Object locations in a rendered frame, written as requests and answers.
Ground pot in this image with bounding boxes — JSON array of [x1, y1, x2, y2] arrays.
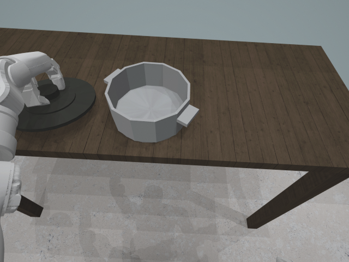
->
[[104, 62, 199, 142]]

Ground left robot hand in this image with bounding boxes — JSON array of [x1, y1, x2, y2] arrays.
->
[[9, 51, 65, 107]]

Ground table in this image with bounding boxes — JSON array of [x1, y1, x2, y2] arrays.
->
[[0, 28, 349, 229]]

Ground left robot upper arm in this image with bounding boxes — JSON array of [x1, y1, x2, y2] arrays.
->
[[0, 161, 22, 262]]

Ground robot left forearm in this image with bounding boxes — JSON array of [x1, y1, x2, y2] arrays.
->
[[0, 56, 31, 162]]

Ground lid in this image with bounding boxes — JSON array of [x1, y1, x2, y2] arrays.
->
[[16, 77, 96, 132]]

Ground knob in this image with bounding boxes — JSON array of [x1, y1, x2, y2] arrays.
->
[[37, 84, 60, 100]]

